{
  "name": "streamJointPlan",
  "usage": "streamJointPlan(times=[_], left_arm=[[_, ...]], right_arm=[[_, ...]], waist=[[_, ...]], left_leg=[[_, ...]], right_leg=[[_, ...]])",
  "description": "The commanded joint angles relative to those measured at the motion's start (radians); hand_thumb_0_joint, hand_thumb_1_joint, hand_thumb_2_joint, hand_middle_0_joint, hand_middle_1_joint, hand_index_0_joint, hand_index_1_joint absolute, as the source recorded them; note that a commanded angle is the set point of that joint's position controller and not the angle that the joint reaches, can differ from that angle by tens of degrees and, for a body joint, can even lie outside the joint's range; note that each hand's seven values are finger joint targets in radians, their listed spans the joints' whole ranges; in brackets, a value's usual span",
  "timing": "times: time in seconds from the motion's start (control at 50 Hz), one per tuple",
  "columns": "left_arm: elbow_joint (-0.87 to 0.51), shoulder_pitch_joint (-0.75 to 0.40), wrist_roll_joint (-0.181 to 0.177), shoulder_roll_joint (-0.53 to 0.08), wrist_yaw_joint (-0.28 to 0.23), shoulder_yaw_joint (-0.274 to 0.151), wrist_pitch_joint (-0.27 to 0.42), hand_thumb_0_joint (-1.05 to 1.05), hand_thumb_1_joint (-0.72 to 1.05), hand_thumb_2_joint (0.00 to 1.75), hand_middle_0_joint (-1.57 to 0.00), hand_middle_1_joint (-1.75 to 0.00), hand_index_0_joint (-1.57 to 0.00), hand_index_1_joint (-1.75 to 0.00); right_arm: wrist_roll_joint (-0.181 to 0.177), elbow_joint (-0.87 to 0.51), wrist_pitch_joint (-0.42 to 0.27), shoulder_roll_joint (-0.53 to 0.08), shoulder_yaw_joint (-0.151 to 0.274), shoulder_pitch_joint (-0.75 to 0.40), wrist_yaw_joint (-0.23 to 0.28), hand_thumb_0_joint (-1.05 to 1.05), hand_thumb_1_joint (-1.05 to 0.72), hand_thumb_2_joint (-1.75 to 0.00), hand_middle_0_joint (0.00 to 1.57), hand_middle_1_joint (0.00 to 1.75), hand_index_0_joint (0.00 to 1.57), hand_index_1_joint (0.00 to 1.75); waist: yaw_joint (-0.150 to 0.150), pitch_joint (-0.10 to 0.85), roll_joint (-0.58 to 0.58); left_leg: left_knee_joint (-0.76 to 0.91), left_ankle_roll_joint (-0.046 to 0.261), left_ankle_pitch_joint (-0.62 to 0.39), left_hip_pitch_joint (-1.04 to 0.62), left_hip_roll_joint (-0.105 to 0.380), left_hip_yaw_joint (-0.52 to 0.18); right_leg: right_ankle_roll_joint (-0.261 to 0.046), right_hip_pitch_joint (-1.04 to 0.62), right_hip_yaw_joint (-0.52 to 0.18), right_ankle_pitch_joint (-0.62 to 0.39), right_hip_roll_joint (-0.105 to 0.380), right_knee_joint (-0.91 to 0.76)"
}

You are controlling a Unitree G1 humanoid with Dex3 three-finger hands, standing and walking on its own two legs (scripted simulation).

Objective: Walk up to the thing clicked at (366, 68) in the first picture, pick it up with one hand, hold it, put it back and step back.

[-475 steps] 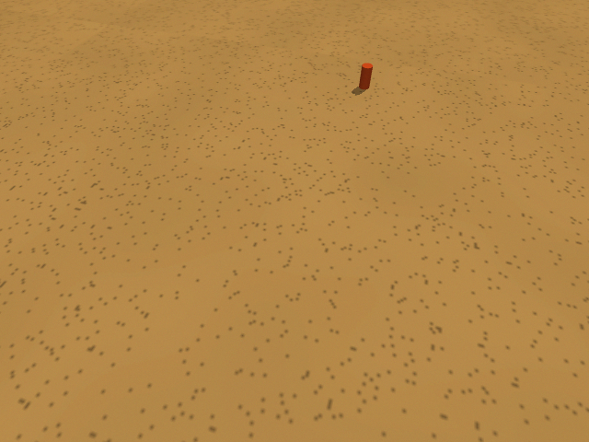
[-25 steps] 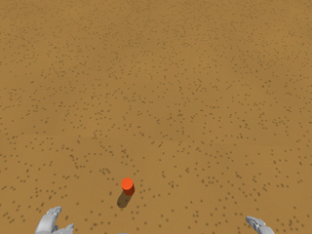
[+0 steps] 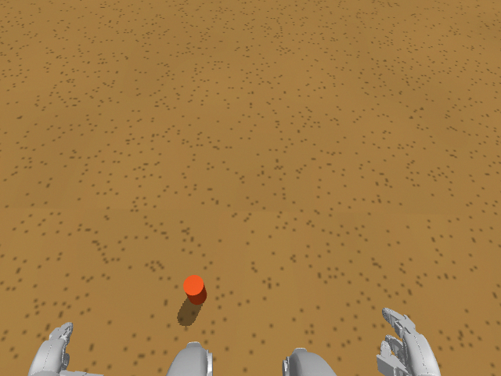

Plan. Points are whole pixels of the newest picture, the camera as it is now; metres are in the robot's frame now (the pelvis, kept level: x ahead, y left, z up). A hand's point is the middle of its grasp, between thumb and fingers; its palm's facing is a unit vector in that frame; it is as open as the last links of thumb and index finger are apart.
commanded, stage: go down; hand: left
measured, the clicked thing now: (195, 290) +0.40 +0.16 -0.64
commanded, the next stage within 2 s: none
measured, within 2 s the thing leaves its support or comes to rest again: neither
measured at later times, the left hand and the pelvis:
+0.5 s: hand (84, 371) +0.15 +0.29 -0.16, palm faces +0.12 -0.95 -0.29, open 17.4 cm; pelvis -0.01 +0.00 -0.05, yaw +0 degrees
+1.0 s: hand (88, 317) +0.25 +0.34 -0.25, palm faces +0.15 -0.97 -0.17, open 17.3 cm; pelvis -0.06 +0.00 -0.19, yaw -3 degrees
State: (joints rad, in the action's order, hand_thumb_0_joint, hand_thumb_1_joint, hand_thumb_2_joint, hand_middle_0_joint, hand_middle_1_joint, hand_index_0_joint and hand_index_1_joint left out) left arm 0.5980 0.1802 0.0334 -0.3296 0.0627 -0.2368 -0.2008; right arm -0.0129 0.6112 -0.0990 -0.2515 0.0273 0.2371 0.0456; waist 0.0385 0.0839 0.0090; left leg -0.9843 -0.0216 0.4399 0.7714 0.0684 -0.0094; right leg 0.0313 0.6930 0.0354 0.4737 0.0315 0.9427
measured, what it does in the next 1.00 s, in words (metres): lowers itself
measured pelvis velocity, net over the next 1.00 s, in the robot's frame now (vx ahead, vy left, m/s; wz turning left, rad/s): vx -0.06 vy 0.00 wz -0.05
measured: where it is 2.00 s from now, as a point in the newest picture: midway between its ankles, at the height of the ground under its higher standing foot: outside the picture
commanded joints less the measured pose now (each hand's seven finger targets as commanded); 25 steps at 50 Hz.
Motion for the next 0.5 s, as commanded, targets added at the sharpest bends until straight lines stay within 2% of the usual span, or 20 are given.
streamJointPlan(times=[0.0, 0.04, 0.06, 0.08, 0.12, 0.2, 0.24, 0.28, 0.3, 0.32, 0.34, 0.36, 0.38, 0.4, 0.44, 0.48], left_arm=[[-0.226, 0.023, -0.005, -0.221, -0.006, -0.077, -0.015, 0.00, -0.58, 0.02, -0.09, -0.05, -0.09, -0.06], [-0.246, 0.056, -0.010, -0.215, -0.001, -0.086, -0.034, 0.00, -0.57, 0.02, -0.10, -0.05, -0.09, -0.05], [-0.268, 0.057, -0.009, -0.252, -0.001, -0.115, -0.038, 0.00, -0.56, 0.03, -0.10, -0.06, -0.09, -0.06], [-0.251, 0.071, -0.013, -0.204, 0.007, -0.084, -0.044, 0.00, -0.57, 0.02, -0.10, -0.05, -0.09, -0.05], [-0.285, 0.080, -0.019, -0.218, 0.016, -0.104, -0.043, 0.00, -0.57, 0.02, -0.10, -0.04, -0.09, -0.05], [-0.315, 0.103, -0.029, -0.216, 0.038, -0.114, -0.023, 0.00, -0.59, 0.02, -0.10, -0.06, -0.10, -0.06], [-0.332, 0.116, -0.032, -0.240, 0.045, -0.143, -0.011, 0.00, -0.59, 0.01, -0.10, -0.05, -0.10, -0.05], [-0.334, 0.128, -0.037, -0.233, 0.053, -0.143, 0.004, 0.00, -0.58, 0.01, -0.10, -0.05, -0.10, -0.05], [-0.349, 0.143, -0.042, -0.255, 0.055, -0.168, 0.012, 0.00, -0.57, 0.00, -0.10, -0.05, -0.10, -0.04], [-0.333, 0.149, -0.048, -0.205, 0.064, -0.130, 0.018, 0.00, -0.60, 0.00, -0.10, -0.05, -0.10, -0.05], [-0.360, 0.156, -0.048, -0.250, 0.062, -0.171, 0.024, 0.00, -0.58, 0.01, -0.10, -0.05, -0.10, -0.05], [-0.367, 0.142, -0.054, -0.220, 0.070, -0.144, 0.035, 0.00, -0.58, 0.00, -0.10, -0.04, -0.10, -0.04], [-0.360, 0.126, -0.054, -0.256, 0.068, -0.180, 0.044, 0.00, -0.59, 0.00, -0.10, -0.06, -0.10, -0.05], [-0.352, 0.097, -0.058, -0.241, 0.073, -0.165, 0.058, 0.00, -0.58, 0.00, -0.10, -0.05, -0.10, -0.04], [-0.298, 0.041, -0.066, -0.268, 0.079, -0.200, 0.100, 0.00, -0.60, 0.00, -0.10, -0.05, -0.11, -0.04], [-0.254, -0.024, -0.075, -0.280, 0.096, -0.211, 0.161, 0.00, -0.58, 0.01, -0.09, -0.06, -0.10, -0.05]], right_arm=[[-0.003, -0.152, -0.068, -0.146, 0.050, -0.002, 0.038, 0.00, -0.86, -0.88, 0.20, 0.30, 0.20, 0.30], [-0.003, -0.161, -0.078, -0.140, 0.046, -0.009, 0.045, 0.00, -0.87, -0.89, 0.20, 0.30, 0.20, 0.30], [0.001, -0.160, -0.079, -0.144, 0.047, -0.004, 0.050, 0.00, -0.87, -0.89, 0.20, 0.30, 0.20, 0.30], [0.001, -0.170, -0.084, -0.136, 0.042, -0.013, 0.050, 0.00, -0.87, -0.89, 0.20, 0.30, 0.20, 0.30], [0.005, -0.176, -0.092, -0.136, 0.044, -0.014, 0.053, 0.00, -0.87, -0.89, 0.20, 0.30, 0.20, 0.30], [0.010, -0.186, -0.108, -0.132, 0.045, -0.013, 0.057, 0.00, -0.87, -0.89, 0.20, 0.30, 0.20, 0.30], [0.011, -0.197, -0.115, -0.131, 0.046, -0.014, 0.059, 0.00, -0.89, -0.89, 0.20, 0.30, 0.20, 0.30], [0.011, -0.200, -0.123, -0.130, 0.046, -0.017, 0.058, 0.00, -0.89, -0.89, 0.20, 0.30, 0.20, 0.30], [0.013, -0.197, -0.124, -0.127, 0.046, -0.014, 0.059, 0.00, -0.89, -0.89, 0.20, 0.30, 0.20, 0.30], [0.014, -0.202, -0.128, -0.126, 0.044, -0.021, 0.057, 0.00, -0.90, -0.89, 0.20, 0.30, 0.20, 0.30], [0.014, -0.208, -0.132, -0.131, 0.049, -0.023, 0.058, 0.00, -0.91, -0.90, 0.20, 0.30, 0.20, 0.30], [0.015, -0.208, -0.135, -0.129, 0.047, -0.023, 0.057, 0.00, -0.91, -0.90, 0.20, 0.30, 0.20, 0.30], [0.015, -0.202, -0.137, -0.135, 0.051, -0.018, 0.057, 0.00, -0.90, -0.89, 0.20, 0.30, 0.20, 0.30], [0.015, -0.204, -0.141, -0.133, 0.049, -0.028, 0.056, 0.00, -0.91, -0.90, 0.20, 0.30, 0.20, 0.30], [0.018, -0.191, -0.149, -0.139, 0.049, -0.031, 0.055, 0.00, -0.92, -0.90, 0.20, 0.30, 0.20, 0.30], [0.020, -0.176, -0.155, -0.144, 0.050, -0.028, 0.051, 0.00, -0.93, -0.90, 0.20, 0.30, 0.20, 0.30]], waist=[[0.004, 0.215, 0.062], [-0.002, 0.217, 0.059], [-0.003, 0.218, 0.066], [0.008, 0.222, 0.051], [0.000, 0.214, 0.079], [-0.001, 0.242, 0.089], [-0.005, 0.258, 0.082], [-0.005, 0.255, 0.081], [-0.014, 0.264, 0.085], [0.000, 0.265, 0.075], [-0.017, 0.269, 0.090], [-0.002, 0.280, 0.084], [-0.003, 0.278, 0.083], [0.004, 0.266, 0.079], [0.007, 0.250, 0.070], [0.009, 0.280, 0.058]], left_leg=[[0.099, 0.025, -0.207, -0.151, -0.038, 0.008], [0.080, 0.027, -0.203, -0.125, -0.037, 0.005], [0.069, 0.028, -0.206, -0.118, -0.039, 0.007], [0.062, 0.028, -0.209, -0.106, -0.035, -0.002], [0.046, 0.025, -0.196, -0.088, -0.037, 0.000], [0.014, 0.023, -0.201, -0.062, -0.032, -0.010], [-0.011, 0.026, -0.212, -0.043, -0.033, -0.009], [-0.027, 0.026, -0.192, -0.022, -0.036, -0.005], [-0.041, 0.028, -0.192, -0.006, -0.038, -0.003], [-0.044, 0.027, -0.180, -0.004, -0.036, -0.007], [-0.047, 0.027, -0.170, 0.006, -0.037, -0.007], [-0.060, 0.028, -0.167, 0.013, -0.037, -0.008], [-0.066, 0.028, -0.156, 0.020, -0.034, -0.011], [-0.080, 0.029, -0.138, 0.044, -0.036, -0.010], [-0.120, 0.031, -0.110, 0.104, -0.034, -0.016], [-0.180, 0.036, -0.115, 0.158, -0.035, -0.016]], right_leg=[[-0.038, -0.025, 0.012, -0.209, -0.035, -0.094], [-0.040, -0.004, 0.012, -0.202, -0.034, -0.077], [-0.039, -0.004, 0.011, -0.203, -0.032, -0.071], [-0.039, 0.008, 0.016, -0.202, -0.035, -0.056], [-0.040, 0.040, 0.016, -0.187, -0.036, -0.035], [-0.044, 0.081, 0.019, -0.183, -0.039, 0.014], [-0.043, 0.090, 0.017, -0.195, -0.036, 0.025], [-0.043, 0.105, 0.014, -0.178, -0.036, 0.037], [-0.042, 0.111, 0.011, -0.181, -0.033, 0.044], [-0.042, 0.127, 0.013, -0.167, -0.037, 0.054], [-0.045, 0.134, 0.012, -0.157, -0.034, 0.062], [-0.042, 0.143, 0.010, -0.159, -0.034, 0.067], [-0.044, 0.158, 0.011, -0.147, -0.036, 0.079], [-0.042, 0.181, 0.009, -0.134, -0.035, 0.087], [-0.043, 0.239, 0.010, -0.108, -0.035, 0.134], [-0.045, 0.293, 0.003, -0.111, -0.031, 0.192]])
